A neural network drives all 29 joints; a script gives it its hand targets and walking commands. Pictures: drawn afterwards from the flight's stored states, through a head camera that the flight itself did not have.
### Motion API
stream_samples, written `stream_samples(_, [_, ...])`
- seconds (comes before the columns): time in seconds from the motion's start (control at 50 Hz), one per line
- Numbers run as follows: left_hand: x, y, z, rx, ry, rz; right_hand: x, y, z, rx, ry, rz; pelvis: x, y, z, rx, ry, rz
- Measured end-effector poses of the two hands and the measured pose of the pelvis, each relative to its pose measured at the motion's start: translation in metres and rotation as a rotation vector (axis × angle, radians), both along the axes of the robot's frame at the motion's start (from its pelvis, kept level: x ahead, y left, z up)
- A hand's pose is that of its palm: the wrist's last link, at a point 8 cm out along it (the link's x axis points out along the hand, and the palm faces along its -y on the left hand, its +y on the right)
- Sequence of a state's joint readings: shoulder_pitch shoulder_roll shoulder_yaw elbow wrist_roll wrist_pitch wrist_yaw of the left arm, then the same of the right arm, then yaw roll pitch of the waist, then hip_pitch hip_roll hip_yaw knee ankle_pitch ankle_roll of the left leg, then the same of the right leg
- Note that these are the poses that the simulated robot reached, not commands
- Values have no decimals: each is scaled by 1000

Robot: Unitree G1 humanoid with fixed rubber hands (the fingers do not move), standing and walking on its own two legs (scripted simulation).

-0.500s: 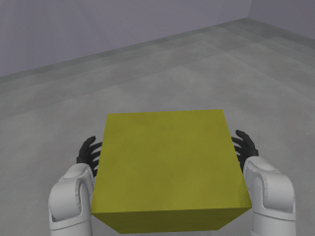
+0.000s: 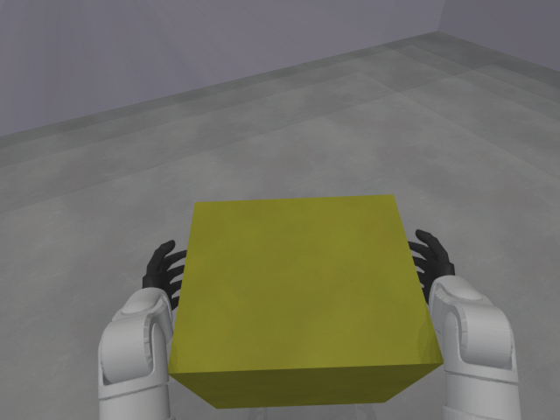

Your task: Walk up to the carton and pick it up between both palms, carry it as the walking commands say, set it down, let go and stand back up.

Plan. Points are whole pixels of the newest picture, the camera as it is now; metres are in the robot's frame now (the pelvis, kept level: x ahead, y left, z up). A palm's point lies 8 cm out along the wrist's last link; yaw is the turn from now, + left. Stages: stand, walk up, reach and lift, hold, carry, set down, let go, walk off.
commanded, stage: carry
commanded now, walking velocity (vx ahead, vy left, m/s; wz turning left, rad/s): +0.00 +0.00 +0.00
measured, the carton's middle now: (297, 310) +0.28 -0.01 -0.01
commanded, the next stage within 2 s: hold in 0.90 s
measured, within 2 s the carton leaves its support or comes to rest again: neither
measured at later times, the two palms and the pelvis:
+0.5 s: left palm (156, 301) +0.26 +0.19 +0.07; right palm (423, 285) +0.27 -0.18 +0.07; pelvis +0.00 +0.01 +0.00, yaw +0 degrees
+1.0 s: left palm (154, 308) +0.26 +0.20 +0.05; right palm (410, 286) +0.29 -0.17 +0.05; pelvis +0.00 +0.01 +0.01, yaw +5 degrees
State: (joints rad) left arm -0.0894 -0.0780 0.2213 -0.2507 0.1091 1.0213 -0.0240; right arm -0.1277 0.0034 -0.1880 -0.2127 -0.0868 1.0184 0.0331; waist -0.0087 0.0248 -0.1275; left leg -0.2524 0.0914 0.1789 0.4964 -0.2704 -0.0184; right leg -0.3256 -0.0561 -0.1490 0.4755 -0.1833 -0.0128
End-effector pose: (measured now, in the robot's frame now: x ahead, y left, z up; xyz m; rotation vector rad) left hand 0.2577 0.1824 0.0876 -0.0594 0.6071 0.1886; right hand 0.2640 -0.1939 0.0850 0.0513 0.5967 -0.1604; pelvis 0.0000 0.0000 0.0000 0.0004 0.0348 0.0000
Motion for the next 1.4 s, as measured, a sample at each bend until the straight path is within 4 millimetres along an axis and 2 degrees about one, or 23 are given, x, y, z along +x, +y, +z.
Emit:
stream_samples(0.44, [6,11,-20,24,18,-5,11,11,-19,-27,17,29,-1,10,-2,3,-14,6])
stream_samples(0.62, [8,11,-26,29,16,-20,11,12,-21,-42,15,30,-3,12,-2,0,-19,1])
stream_samples(0.76, [8,12,-21,37,-7,-25,11,13,-16,-44,-8,32,-4,14,-2,-1,-22,3])
stream_samples(0.92, [11,16,-35,55,49,-34,17,16,-30,-60,46,51,-5,15,0,-6,-38,7])
stream_samples(0.98, [9,20,-43,83,73,-39,21,20,-39,-85,70,85,-5,13,4,-1,-85,57])
stream_samples(1.14, [0,23,-35,101,30,1,32,25,-28,-72,19,128,0,0,9,9,-111,165])
stream_samples(1.28, [8,12,-26,101,25,-8,36,14,-22,-58,17,107,0,-14,10,10,-129,179])
stream_samples(1.4, [22,1,-25,95,40,-41,30,3,-29,-26,33,56,0,-19,10,9,-133,161])
